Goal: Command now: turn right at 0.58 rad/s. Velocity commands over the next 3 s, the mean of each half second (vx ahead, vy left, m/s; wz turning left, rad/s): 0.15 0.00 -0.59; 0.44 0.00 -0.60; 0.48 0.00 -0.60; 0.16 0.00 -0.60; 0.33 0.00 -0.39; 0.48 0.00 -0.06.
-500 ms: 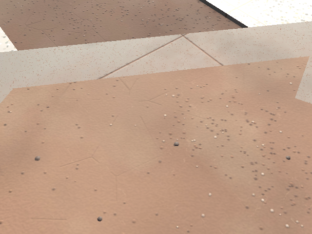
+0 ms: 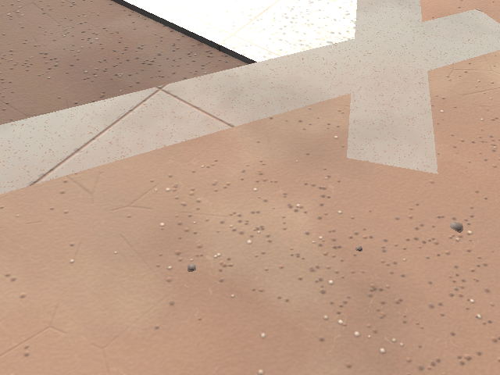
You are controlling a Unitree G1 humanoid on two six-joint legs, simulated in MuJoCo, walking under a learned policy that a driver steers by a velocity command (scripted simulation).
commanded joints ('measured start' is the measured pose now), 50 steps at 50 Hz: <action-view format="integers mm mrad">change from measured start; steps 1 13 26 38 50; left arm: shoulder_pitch -26 65 175 176 39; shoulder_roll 38 36 96 5 0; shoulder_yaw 9 18 4 -23 -22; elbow -82 -81 -36 -33 -79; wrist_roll -11 -12 4 18 -5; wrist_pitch -2 4 -109 -89 -73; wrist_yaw -1 -41 5 4 -20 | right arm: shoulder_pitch -29 -28 -204 139 17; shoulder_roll -142 -193 -104 -269 -153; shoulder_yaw -33 -64 -35 -82 -43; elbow -73 -33 -62 -36 38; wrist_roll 0 53 16 10 14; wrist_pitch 0 4 -97 -128 -113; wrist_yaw -12 18 56 53 43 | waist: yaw -9 30 55 -125 -6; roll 207 201 -60 36 120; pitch -42 -100 24 -277 38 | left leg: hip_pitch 176 18 -420 461 182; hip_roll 212 258 0 185 250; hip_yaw -131 9 -41 -255 -71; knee -138 -28 248 -11 -343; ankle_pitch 360 -55 208 38 188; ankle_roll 191 122 -50 122 202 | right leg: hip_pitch -111 429 493 253 -164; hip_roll -54 -43 -242 -105 -216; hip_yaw -52 -209 193 173 3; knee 17 -655 -941 -281 -85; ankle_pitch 41 123 236 319 231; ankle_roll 41 -110 -271 -142 -50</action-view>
